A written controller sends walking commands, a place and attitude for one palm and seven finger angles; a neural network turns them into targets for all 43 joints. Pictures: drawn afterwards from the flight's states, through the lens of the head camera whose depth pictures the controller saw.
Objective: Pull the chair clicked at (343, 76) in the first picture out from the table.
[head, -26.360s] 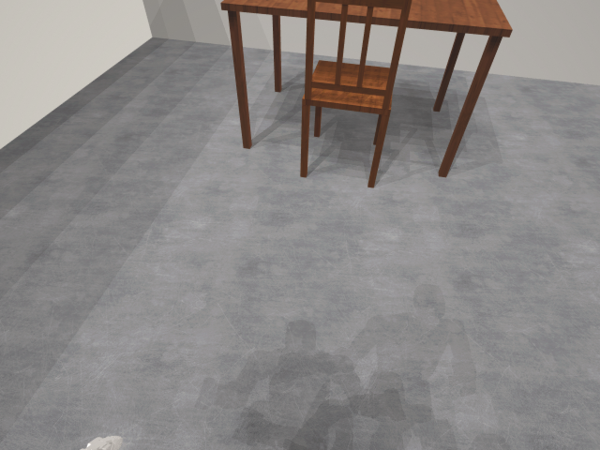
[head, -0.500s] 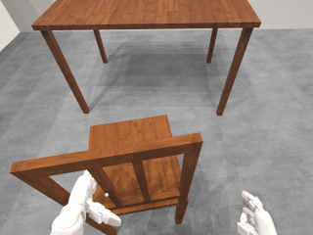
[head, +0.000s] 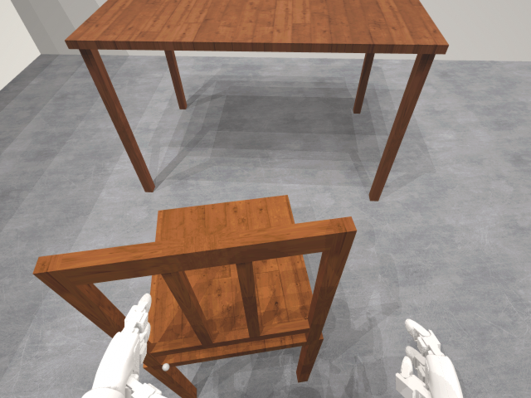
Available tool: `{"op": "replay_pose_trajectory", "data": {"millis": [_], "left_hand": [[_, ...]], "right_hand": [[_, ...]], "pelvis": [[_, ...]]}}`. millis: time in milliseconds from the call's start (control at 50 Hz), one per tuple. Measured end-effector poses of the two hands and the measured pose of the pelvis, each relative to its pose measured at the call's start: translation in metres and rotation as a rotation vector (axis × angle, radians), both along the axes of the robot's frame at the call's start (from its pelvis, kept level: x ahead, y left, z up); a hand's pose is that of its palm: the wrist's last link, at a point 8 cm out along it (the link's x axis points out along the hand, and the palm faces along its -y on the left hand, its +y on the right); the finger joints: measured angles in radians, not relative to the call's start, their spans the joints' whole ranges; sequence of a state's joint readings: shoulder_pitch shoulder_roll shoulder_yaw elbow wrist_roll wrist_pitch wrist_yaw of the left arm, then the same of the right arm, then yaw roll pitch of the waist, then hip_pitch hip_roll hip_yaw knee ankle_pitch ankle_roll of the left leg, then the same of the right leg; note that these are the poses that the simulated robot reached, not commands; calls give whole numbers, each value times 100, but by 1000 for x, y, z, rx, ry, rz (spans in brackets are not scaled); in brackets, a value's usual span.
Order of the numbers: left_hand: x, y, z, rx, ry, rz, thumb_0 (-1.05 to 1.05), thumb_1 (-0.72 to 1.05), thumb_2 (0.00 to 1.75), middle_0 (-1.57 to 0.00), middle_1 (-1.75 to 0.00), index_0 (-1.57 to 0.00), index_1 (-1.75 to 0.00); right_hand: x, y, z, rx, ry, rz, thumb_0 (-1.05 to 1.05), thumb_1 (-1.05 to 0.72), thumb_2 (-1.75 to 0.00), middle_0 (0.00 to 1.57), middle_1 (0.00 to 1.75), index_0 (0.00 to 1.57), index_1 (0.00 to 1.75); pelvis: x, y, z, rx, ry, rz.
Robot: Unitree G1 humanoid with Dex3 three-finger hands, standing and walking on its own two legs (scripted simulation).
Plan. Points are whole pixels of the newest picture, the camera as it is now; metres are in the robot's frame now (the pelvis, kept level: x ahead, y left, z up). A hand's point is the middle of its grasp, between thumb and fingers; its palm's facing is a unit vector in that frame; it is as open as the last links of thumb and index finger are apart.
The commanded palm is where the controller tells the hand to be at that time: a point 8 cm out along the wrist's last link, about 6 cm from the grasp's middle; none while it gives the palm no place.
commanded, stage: draw the fingers out of the gap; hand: left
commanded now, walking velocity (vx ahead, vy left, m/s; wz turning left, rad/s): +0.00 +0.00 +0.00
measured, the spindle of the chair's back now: (192, 310) +0.27 +0.13 -0.04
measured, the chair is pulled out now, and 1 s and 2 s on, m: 0.66 0.66 0.66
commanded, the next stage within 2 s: draw the hand back to the body in 0.22 s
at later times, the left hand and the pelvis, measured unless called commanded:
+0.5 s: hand (152, 392) +0.14 +0.15 +0.03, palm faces +0.07 -1.00 -0.06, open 17.5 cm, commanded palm +0.10 +0.21 +0.04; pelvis +0.00 +0.00 -0.02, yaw +0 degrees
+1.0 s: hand (120, 369) +0.16 +0.17 +0.08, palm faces +0.05 -0.94 -0.32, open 16.4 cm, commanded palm +0.12 +0.25 +0.13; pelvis +0.01 -0.01 +0.01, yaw -1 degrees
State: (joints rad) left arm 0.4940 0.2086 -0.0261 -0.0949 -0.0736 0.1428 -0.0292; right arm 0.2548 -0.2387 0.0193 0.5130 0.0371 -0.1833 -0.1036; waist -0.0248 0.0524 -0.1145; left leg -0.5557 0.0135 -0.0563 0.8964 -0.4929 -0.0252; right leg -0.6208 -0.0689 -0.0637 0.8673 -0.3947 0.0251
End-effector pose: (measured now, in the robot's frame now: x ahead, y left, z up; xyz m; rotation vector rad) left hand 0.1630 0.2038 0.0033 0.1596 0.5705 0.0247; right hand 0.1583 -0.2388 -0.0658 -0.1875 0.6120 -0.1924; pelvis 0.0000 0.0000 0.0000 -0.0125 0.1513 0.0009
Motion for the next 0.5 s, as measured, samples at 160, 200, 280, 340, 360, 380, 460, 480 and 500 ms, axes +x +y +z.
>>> {"op": "replay_pose_trajectory", "data": {"millis": [160, 200, 280, 340, 360, 380, 460, 480, 500], "left_hand": [[-24, -5, 4, -12, 17, 1, -1, -54, 20, -1, 0, 0, 0], [-31, -8, 4, -15, 22, 3, -1, -54, 20, -1, 0, 0, 0], [-43, -11, 3, -19, 32, 10, -1, -54, 20, -1, 0, 0, 0], [-51, -10, 3, -10, 38, 19, -1, -54, 20, -1, 0, 0, 0], [-53, -9, 3, -5, 38, 21, -1, -54, 20, -1, 0, 0, 0], [-55, -9, 5, -27, 22, 36, -1, -54, 20, -1, 0, 0, 0], [-51, -6, 22, -88, -144, 70, -1, -54, 20, -1, 0, 0, 0], [-48, -5, 29, -90, -195, 70, -1, -54, 20, -1, 0, 0, 0], [-45, -3, 35, -90, -247, 67, -1, -54, 20, -1, 0, 0, 0]], "right_hand": [[8, 7, 3, 12, -42, -11, 2, -90, -90, 20, 30, 20, 30], [10, 9, 4, 14, -49, -9, 2, -90, -90, 20, 30, 20, 30], [15, 12, 3, 17, -57, -4, 2, -90, -90, 20, 30, 20, 30], [18, 14, 2, 21, -59, -3, 2, -90, -90, 20, 30, 20, 30], [19, 14, 1, 22, -60, -2, 2, -90, -90, 20, 30, 20, 30], [19, 15, 1, 22, -64, -1, 2, -90, -90, 20, 30, 20, 30], [20, 16, -4, 20, -75, 11, 2, -90, -90, 20, 30, 20, 30], [20, 16, -6, 21, -74, 15, 2, -90, -90, 20, 30, 20, 30], [20, 16, -8, 23, -73, 18, 2, -90, -90, 20, 30, 20, 30]], "pelvis": [[2, 4, -3, -4, 5, 1], [2, 5, -4, -4, 6, 1], [1, 5, -6, -5, 11, 1], [1, 5, -8, -5, 15, 2], [1, 5, -9, -6, 17, 2], [1, 4, -10, -7, 19, 3], [-1, 3, -16, -12, 29, 6], [-2, 2, -17, -13, 29, 8], [-3, 2, -18, -14, 30, 9]]}}
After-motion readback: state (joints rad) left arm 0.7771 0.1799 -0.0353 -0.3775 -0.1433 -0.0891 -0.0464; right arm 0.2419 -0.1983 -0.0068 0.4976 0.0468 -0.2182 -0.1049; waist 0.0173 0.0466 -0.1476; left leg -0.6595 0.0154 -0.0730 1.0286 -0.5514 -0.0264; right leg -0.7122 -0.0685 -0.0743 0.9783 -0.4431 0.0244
